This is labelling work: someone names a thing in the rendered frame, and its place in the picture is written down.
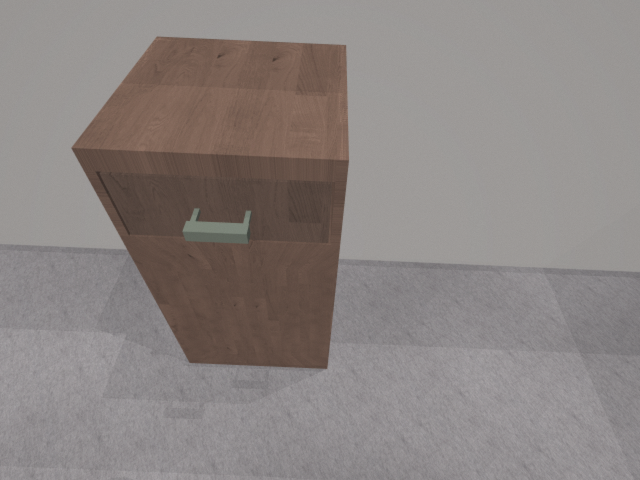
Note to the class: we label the drawer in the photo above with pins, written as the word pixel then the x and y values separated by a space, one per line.
pixel 282 210

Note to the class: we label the handle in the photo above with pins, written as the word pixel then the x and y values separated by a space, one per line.
pixel 220 232

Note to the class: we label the cabinet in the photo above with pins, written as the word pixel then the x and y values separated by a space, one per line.
pixel 241 109

